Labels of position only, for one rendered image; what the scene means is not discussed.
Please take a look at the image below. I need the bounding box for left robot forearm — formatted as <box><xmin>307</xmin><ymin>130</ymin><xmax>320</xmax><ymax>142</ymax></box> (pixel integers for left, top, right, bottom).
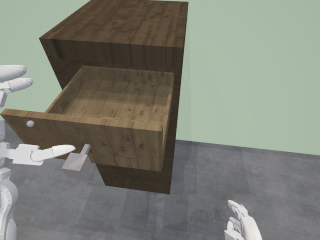
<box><xmin>0</xmin><ymin>167</ymin><xmax>18</xmax><ymax>240</ymax></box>

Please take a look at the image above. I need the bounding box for handle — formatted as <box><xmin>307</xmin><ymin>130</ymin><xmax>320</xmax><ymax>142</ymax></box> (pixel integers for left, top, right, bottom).
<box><xmin>61</xmin><ymin>144</ymin><xmax>92</xmax><ymax>180</ymax></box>

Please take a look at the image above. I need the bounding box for robot left hand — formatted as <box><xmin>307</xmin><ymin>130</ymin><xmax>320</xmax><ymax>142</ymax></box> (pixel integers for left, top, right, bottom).
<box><xmin>0</xmin><ymin>65</ymin><xmax>76</xmax><ymax>169</ymax></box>

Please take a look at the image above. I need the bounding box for cabinet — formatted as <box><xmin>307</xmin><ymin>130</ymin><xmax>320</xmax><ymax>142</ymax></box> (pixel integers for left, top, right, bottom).
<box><xmin>39</xmin><ymin>0</ymin><xmax>189</xmax><ymax>195</ymax></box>

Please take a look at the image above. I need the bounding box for drawer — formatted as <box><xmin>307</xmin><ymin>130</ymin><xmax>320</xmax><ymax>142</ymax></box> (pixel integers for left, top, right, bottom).
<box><xmin>0</xmin><ymin>65</ymin><xmax>174</xmax><ymax>172</ymax></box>

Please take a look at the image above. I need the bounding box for robot right hand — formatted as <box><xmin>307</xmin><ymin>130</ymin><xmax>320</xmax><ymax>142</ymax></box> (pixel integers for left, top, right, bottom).
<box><xmin>224</xmin><ymin>200</ymin><xmax>263</xmax><ymax>240</ymax></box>

